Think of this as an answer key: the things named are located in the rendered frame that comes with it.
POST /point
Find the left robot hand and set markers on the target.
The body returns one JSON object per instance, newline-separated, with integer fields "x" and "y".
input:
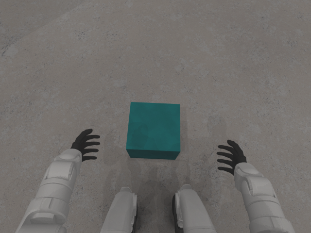
{"x": 80, "y": 144}

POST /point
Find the right robot forearm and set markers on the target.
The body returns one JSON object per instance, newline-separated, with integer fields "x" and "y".
{"x": 261, "y": 203}

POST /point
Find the left robot forearm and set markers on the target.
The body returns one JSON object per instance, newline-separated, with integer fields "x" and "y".
{"x": 51, "y": 204}

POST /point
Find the right robot hand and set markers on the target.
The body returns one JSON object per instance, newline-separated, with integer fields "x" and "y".
{"x": 237, "y": 157}

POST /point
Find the right robot foot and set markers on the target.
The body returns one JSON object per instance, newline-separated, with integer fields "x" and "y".
{"x": 177, "y": 229}

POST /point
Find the robot left thigh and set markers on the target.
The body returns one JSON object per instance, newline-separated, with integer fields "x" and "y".
{"x": 120, "y": 214}

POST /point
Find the carton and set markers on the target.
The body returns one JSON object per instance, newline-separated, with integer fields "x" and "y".
{"x": 153, "y": 131}

